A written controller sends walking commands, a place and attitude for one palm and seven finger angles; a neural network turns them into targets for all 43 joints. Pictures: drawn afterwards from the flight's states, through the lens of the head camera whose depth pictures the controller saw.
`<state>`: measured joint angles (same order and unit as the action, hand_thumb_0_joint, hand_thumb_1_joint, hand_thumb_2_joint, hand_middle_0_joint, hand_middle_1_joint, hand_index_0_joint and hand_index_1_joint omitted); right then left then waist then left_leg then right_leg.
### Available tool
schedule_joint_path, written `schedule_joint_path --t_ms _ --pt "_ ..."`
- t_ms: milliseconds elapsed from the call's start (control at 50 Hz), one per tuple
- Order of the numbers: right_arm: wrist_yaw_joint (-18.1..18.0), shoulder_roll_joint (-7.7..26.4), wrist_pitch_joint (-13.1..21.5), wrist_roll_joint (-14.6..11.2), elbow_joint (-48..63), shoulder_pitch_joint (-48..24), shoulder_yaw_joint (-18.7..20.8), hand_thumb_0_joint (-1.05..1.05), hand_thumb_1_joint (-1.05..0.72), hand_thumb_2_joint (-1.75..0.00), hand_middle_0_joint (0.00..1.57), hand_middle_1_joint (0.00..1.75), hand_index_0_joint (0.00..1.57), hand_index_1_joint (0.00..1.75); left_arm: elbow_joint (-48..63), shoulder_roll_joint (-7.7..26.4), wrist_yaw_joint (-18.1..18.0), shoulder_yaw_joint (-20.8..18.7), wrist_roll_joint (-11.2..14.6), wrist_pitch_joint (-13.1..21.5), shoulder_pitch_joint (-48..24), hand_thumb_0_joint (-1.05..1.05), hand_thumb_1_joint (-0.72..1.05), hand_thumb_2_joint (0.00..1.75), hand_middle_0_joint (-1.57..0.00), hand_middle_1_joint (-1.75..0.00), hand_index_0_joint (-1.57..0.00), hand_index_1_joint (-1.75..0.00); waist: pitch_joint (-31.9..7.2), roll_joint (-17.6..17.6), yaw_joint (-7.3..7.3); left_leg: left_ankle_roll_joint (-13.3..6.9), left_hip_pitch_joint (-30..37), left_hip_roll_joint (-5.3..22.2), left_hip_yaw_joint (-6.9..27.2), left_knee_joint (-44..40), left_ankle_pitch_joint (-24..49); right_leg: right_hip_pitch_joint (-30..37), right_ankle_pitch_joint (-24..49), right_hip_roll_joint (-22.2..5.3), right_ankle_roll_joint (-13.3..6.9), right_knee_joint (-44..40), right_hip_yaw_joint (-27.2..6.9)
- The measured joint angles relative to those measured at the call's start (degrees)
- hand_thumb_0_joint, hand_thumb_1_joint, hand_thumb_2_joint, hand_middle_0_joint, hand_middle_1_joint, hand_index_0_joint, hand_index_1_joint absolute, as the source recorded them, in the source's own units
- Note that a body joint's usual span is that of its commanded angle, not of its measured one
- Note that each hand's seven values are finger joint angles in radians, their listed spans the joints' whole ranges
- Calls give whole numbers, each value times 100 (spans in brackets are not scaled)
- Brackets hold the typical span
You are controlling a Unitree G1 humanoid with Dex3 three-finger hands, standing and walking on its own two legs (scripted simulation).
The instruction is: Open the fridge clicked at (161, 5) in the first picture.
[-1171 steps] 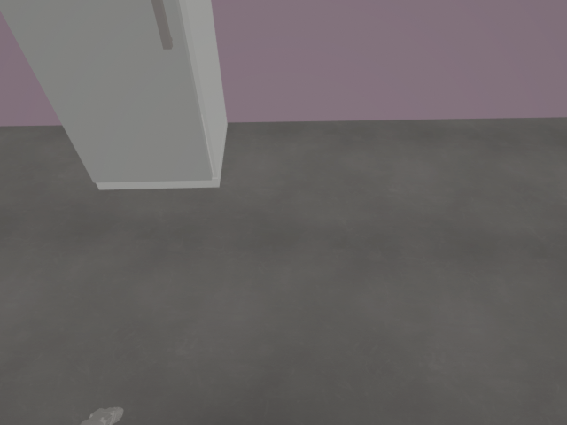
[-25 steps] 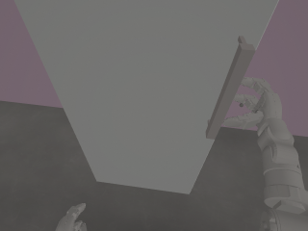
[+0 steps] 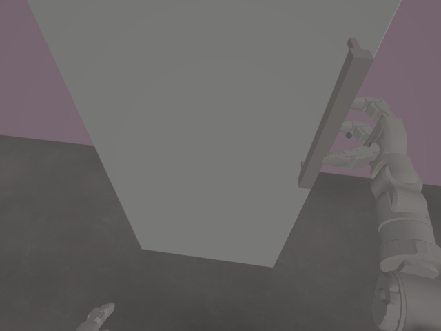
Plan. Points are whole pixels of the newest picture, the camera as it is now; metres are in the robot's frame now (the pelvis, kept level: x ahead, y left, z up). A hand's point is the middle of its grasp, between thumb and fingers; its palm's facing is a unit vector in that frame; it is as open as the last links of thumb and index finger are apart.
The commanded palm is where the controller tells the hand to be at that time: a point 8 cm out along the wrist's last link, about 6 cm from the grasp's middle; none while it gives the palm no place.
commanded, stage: slide the fingers in behind the handle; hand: right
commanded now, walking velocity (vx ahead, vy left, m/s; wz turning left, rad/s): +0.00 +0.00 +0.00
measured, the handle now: (324, 125) +0.47 -0.15 +0.15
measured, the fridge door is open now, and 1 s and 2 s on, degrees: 0 0 0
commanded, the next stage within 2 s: grip the handle and tug to test in 1.72 s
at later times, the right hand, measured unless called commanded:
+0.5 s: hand (333, 138) +0.42 -0.16 +0.16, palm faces +0.06 +1.00 +0.01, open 14.0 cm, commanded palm +0.39 -0.21 +0.16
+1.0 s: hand (321, 135) +0.42 -0.13 +0.16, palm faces +0.05 +1.00 +0.01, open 14.0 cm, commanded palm +0.39 -0.19 +0.16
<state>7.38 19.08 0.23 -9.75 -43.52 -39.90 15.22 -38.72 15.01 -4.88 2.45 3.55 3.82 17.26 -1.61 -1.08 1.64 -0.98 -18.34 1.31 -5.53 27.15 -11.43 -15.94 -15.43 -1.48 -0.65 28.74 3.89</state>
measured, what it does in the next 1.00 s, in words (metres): stands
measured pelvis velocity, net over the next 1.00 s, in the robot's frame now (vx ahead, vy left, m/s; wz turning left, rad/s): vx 0.01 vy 0.00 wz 0.00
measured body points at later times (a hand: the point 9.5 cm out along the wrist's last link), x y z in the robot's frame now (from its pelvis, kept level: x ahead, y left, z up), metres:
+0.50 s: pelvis +0.00 +0.00 +0.00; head +0.01 +0.01 +0.45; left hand +0.13 +0.25 -0.10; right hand +0.42 -0.21 +0.16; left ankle +0.03 +0.11 -0.74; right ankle -0.01 -0.11 -0.74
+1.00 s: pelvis +0.01 +0.00 +0.00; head +0.01 +0.01 +0.45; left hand +0.15 +0.24 -0.10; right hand +0.41 -0.19 +0.17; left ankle +0.03 +0.11 -0.74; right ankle -0.01 -0.11 -0.74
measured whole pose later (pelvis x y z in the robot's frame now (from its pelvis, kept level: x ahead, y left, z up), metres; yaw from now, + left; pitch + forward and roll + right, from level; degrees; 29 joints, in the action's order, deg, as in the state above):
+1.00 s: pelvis +0.01 +0.00 +0.00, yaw +0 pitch +1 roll +0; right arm 1.3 10.9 -5.1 -9.2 -27.6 -31.9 8.9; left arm -37.6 13.9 -4.3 2.2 3.2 2.2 14.1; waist -2.0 -1.8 0.0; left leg -1.1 -14.5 1.0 -5.3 26.0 -12.3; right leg -11.6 -15.8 -1.6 -0.3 26.5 4.0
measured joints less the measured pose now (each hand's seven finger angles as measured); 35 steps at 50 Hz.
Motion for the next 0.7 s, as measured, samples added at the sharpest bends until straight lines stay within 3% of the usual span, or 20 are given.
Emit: schedule_joint_path --t_ms 160,480,700 --pt "80 -59 174 -61 116 193 -1 -1 50 -30 32 121 32 121 12 -1 31 2 28 34 87 1 90 90 -20 -30 -20 -30 -36 -24 27 8 -2 -12 73 17 12 36 -10 -9 -11 1 71" --pt "-322 -426 -127 43 742 454 -264 -1 50 -30 30 120 30 120 99 -71 51 6 7 53 -129 1 90 90 -20 -30 -20 -30 -6 -25 -53 12 114 -11 81 -39 -7 171 -6 1 -4 -96 75" --pt "-407 -645 -327 11 1130 643 -387 -1 50 -30 30 120 30 120 122 -93 90 -9 -13 -47 -218 1 90 90 -20 -30 -20 -30 -108 -65 -119 9 237 -24 79 -83 -71 316 -42 -5 16 -189 70"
